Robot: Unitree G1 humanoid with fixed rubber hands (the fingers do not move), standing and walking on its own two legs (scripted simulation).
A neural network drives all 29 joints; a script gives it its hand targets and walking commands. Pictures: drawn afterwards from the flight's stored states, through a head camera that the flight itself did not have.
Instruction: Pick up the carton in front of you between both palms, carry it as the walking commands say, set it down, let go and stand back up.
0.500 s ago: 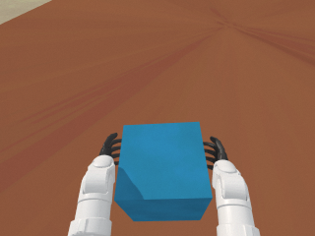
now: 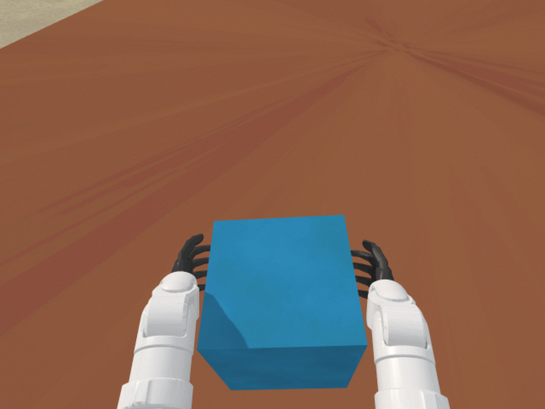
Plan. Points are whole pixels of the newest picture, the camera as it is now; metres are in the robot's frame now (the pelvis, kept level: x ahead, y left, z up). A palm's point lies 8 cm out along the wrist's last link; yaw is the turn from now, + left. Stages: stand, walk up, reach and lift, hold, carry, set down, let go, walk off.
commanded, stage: carry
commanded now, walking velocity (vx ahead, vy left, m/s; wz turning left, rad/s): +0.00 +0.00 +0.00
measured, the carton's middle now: (283, 308) +0.31 -0.01 -0.04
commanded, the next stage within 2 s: none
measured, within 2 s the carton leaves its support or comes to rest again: neither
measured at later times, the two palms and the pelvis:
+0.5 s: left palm (208, 234) +0.39 +0.12 +0.05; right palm (383, 236) +0.39 -0.17 +0.05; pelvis +0.09 -0.03 +0.02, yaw +1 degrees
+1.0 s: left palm (207, 160) +0.61 +0.17 +0.04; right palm (342, 165) +0.60 -0.13 +0.04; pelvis +0.31 +0.03 +0.02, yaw -2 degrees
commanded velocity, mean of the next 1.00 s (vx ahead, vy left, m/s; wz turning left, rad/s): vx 0.30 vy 0.00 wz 0.00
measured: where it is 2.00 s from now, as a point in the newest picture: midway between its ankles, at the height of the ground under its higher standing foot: (269, 396)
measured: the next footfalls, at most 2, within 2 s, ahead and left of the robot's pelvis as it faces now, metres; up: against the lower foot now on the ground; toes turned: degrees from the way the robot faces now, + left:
left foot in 0.74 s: +0.36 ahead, +0.12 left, +0.00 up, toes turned +6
right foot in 1.08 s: +0.45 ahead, -0.11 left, +0.00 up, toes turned +12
